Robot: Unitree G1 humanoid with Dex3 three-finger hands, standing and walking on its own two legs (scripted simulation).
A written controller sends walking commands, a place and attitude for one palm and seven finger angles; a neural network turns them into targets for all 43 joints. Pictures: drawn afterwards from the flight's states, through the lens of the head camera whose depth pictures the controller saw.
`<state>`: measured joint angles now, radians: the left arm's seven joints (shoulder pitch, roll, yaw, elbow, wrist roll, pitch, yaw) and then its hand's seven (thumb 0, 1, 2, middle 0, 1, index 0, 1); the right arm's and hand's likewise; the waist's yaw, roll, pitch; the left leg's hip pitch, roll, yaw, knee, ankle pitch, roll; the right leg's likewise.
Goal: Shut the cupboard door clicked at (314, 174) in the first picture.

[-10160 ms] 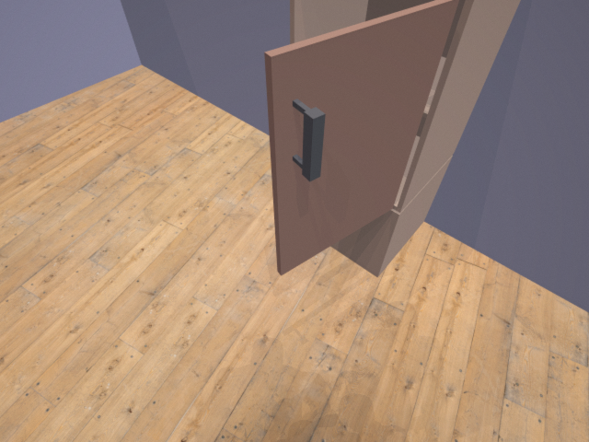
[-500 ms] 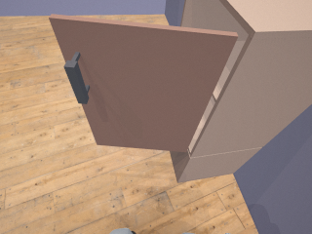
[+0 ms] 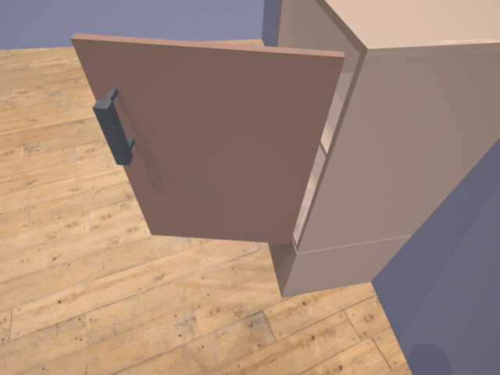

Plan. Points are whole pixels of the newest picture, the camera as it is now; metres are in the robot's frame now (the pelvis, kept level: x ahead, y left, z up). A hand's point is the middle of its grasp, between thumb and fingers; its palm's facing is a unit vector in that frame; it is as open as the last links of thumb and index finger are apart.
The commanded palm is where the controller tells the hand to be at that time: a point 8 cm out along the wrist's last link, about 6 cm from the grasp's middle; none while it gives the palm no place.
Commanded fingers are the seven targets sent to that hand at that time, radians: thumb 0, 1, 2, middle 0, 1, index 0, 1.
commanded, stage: come to a stop and stand still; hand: left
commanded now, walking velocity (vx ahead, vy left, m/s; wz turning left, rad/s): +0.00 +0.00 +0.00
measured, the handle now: (118, 127) +0.50 +0.28 +0.10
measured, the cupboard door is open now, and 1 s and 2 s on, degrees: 76 76 76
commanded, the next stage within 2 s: look again from close up in 0.02 s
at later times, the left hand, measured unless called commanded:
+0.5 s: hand out of the picture -0.01 +0.21 -0.18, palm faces -0.01 -0.98 -0.19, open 7.4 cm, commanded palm none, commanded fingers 0.00 0.90 0.90 -0.20 -0.30 -0.20 -0.30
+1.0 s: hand out of the picture -0.05 +0.21 -0.19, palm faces +0.04 -0.99 -0.14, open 7.4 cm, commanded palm none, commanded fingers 0.00 0.90 0.90 -0.20 -0.30 -0.20 -0.30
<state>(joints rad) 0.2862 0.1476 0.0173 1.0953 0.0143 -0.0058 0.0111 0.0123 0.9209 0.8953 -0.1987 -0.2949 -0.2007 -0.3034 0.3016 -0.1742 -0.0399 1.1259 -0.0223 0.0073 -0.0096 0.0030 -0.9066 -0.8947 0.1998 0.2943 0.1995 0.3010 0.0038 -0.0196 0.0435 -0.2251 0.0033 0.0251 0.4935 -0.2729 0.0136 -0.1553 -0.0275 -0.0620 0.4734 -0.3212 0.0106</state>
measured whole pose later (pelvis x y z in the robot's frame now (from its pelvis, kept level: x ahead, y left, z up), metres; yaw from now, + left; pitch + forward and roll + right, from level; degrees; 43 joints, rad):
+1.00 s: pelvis +0.00 +0.04 -0.01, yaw -1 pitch -1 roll -1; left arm 0.40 0.17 0.01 1.08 0.03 0.00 0.02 0.00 0.91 0.90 -0.20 -0.29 -0.20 -0.30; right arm 0.33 -0.16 0.00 1.07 -0.02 0.00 0.01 0.00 -0.91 -0.89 0.20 0.29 0.20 0.30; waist 0.03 -0.05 0.01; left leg -0.25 -0.04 0.06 0.60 -0.34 0.07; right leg -0.17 -0.08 -0.03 0.55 -0.37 0.05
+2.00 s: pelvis +0.02 +0.03 +0.00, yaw -2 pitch -2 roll +1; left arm 0.30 0.19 -0.01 1.06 0.01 -0.01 0.02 0.01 0.91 0.90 -0.20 -0.29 -0.20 -0.30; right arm 0.28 -0.21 0.01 1.01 -0.02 -0.01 -0.01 0.00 -0.91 -0.89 0.20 0.29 0.20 0.30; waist 0.01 0.03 0.03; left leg -0.13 -0.06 0.08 0.42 -0.28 0.07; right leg -0.28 -0.01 -0.08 0.47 -0.17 -0.05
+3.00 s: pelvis +0.06 +0.01 +0.00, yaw -1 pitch -1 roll +0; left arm 0.28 0.14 -0.02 1.13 0.01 -0.03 0.03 0.01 0.93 0.90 -0.20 -0.29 -0.20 -0.30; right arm 0.29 -0.14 0.02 1.15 -0.01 -0.02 -0.03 0.00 -0.91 -0.89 0.20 0.29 0.20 0.30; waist 0.01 0.00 0.05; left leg -0.04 -0.02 0.05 0.37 -0.31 0.03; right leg -0.19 0.04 -0.10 0.41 -0.21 -0.08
